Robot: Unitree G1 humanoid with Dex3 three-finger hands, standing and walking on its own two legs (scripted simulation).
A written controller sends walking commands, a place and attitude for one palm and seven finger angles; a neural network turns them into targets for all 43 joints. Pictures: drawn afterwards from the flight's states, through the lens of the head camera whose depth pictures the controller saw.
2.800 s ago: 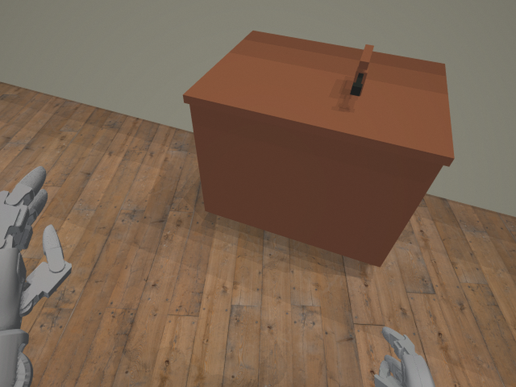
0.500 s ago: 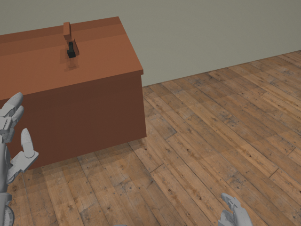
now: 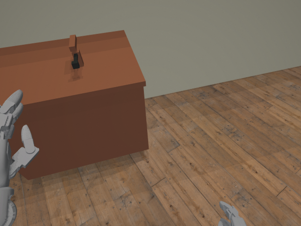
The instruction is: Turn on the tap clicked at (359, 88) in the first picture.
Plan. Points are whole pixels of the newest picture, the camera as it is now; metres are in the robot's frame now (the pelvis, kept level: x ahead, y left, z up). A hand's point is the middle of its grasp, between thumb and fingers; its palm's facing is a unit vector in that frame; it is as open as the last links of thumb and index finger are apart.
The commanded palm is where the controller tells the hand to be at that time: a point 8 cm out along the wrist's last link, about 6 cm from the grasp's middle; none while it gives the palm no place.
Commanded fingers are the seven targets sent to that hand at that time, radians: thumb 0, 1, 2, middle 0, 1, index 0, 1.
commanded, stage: take the last steps up to it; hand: left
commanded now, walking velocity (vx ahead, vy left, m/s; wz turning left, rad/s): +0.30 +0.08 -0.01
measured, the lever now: (75, 64) +0.77 +0.41 +0.03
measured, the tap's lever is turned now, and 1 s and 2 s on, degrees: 0 0 0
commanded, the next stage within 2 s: come to a stop and stand still in 1.24 s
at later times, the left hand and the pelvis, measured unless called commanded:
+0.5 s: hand (56, 100) +0.35 +0.24 +0.19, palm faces +0.37 -0.83 -0.42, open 7.4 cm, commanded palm +0.29 +0.29 +0.19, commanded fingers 0.00 0.90 0.90 -0.20 -0.30 -0.20 -0.30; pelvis +0.12 +0.02 +0.01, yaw -2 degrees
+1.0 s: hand (72, 70) +0.47 +0.25 +0.20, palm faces +0.39 -0.82 -0.42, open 7.4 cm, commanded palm +0.41 +0.30 +0.19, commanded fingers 0.00 0.90 0.90 -0.20 -0.30 -0.20 -0.30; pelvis +0.25 +0.02 +0.00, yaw -2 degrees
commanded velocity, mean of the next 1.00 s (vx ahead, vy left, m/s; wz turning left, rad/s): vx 0.28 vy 0.08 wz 0.01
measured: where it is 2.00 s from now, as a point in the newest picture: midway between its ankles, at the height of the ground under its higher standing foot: (156, 215)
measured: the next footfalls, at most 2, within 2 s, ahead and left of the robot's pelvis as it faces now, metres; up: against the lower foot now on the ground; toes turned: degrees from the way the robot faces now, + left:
left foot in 0.32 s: +0.17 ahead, +0.15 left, +0.00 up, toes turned +7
right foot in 0.60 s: +0.22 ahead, -0.10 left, +0.00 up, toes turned -10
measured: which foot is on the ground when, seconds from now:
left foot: up 0.00-0.30, down 0.32-0.60, up 0.62-0.92, down 0.94-1.00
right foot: down 0.00-0.34, up 0.36-0.58, down 0.60-0.94, up 0.96-1.00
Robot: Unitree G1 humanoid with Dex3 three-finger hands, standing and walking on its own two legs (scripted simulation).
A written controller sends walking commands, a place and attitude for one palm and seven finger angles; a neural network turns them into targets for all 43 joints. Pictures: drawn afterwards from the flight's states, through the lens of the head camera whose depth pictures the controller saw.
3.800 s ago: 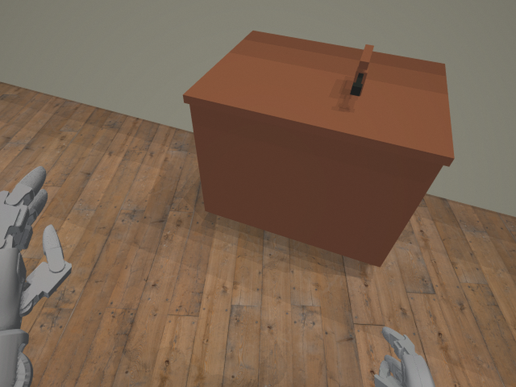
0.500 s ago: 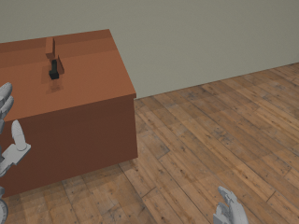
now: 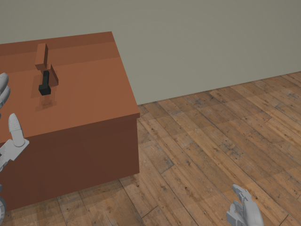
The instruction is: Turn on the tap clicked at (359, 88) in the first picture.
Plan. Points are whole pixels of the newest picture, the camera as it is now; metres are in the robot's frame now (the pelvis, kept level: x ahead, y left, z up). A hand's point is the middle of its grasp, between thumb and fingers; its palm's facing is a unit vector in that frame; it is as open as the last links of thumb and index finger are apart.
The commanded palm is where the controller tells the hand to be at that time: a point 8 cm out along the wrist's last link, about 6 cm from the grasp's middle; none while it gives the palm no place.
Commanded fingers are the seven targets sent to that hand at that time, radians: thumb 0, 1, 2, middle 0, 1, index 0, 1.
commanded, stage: take the last steps up to it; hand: left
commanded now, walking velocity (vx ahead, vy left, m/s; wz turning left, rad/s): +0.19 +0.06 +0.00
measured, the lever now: (44, 89) +0.51 +0.40 +0.03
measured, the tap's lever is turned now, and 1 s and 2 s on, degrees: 0 0 0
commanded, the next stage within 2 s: come to a stop and stand still in 0.24 s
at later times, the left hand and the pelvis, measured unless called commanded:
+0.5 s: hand (58, 107) +0.31 +0.22 +0.18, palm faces +0.37 -0.81 -0.46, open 7.4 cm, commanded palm +0.25 +0.27 +0.19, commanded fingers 0.00 0.90 0.90 -0.20 -0.30 -0.20 -0.30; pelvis +0.09 -0.01 +0.01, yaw +0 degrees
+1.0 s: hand (61, 110) +0.31 +0.22 +0.17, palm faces +0.38 -0.84 -0.39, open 7.4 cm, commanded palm +0.26 +0.26 +0.19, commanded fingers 0.00 0.90 0.90 -0.20 -0.30 -0.20 -0.30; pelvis +0.10 -0.02 +0.01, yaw +0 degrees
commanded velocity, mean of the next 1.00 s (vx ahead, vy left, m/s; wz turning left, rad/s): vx -0.01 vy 0.01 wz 0.00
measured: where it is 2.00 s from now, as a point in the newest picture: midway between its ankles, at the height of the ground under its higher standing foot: outside the picture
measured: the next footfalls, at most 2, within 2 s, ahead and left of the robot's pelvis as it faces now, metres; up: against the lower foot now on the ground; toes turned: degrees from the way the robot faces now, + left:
right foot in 0.20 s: +0.12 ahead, -0.10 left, +0.00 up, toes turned +0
left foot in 0.52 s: +0.17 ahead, +0.12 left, +0.00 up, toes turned +0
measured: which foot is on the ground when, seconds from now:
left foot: down 0.00-0.22, up 0.24-0.50, down 0.52-1.00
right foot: up 0.00-0.18, down 0.20-1.00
